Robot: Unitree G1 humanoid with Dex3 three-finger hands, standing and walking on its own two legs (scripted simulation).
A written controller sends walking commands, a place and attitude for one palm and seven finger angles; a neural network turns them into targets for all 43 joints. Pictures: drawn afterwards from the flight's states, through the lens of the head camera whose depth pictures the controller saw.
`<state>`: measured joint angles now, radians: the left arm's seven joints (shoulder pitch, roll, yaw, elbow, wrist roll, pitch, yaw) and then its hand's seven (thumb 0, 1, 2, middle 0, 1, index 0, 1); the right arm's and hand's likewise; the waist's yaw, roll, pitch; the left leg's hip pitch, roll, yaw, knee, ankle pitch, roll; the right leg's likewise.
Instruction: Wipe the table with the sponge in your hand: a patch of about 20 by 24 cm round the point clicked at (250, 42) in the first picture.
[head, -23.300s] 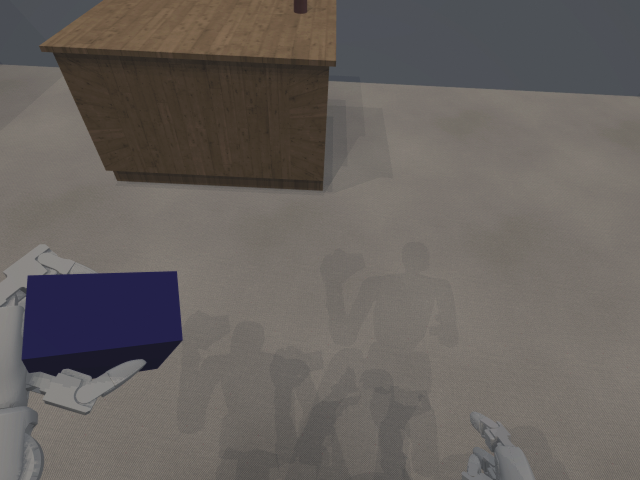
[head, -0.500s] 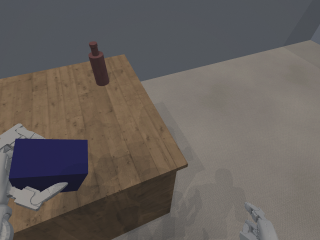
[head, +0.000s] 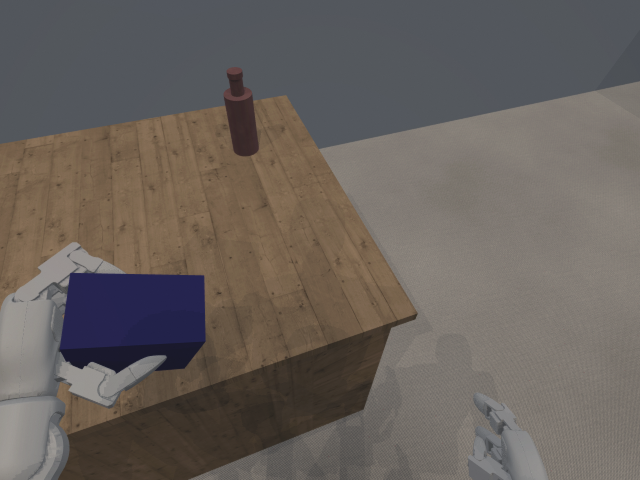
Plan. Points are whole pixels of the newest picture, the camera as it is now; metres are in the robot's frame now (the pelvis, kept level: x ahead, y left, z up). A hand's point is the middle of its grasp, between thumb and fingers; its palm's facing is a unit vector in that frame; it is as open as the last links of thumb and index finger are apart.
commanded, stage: come to a stop and stand still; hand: left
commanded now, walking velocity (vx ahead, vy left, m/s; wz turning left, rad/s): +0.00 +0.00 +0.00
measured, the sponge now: (155, 327) +0.23 +0.20 +0.12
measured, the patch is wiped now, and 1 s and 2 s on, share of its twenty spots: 0.00 0.00 0.00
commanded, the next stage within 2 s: look again from close up in 0.66 s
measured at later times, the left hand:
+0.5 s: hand (34, 293) +0.24 +0.32 +0.14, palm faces +0.34 -0.87 -0.35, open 10.1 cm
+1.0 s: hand (48, 323) +0.21 +0.28 +0.15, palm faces +0.37 -0.87 -0.33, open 10.1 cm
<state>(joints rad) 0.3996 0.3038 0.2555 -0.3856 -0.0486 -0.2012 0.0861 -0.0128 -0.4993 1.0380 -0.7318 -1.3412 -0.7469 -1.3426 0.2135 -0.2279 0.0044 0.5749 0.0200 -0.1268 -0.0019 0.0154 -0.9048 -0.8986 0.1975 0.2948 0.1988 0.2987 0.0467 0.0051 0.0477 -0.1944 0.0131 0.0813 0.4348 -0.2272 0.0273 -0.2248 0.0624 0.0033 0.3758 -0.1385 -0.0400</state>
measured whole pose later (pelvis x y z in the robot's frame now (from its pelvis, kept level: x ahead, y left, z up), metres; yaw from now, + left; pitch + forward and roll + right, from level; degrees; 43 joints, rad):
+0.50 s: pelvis +0.01 +0.07 -0.01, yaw -2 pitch -2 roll -1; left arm 0.37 0.38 0.35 -0.44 -0.02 -0.21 0.08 -0.01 -0.50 1.04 -0.73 -1.34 -0.75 -1.34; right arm 0.19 -0.15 0.04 0.57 -0.01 -0.14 0.02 0.02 -0.90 -0.90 0.20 0.30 0.20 0.30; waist 0.04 -0.08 0.09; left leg -0.18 -0.07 0.15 0.46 -0.27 0.12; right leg -0.23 -0.03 -0.01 0.50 -0.25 -0.01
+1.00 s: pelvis -0.01 +0.04 +0.00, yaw -1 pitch -2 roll -1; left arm 0.40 0.32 0.32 -0.43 -0.03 -0.19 0.11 -0.01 -0.50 1.04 -0.73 -1.34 -0.75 -1.34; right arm 0.21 -0.21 0.01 0.58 0.01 -0.11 -0.03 0.02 -0.90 -0.90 0.20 0.29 0.20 0.30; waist 0.04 -0.02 0.06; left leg -0.19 -0.02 0.12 0.45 -0.23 0.08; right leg -0.20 0.02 -0.05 0.40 -0.17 -0.02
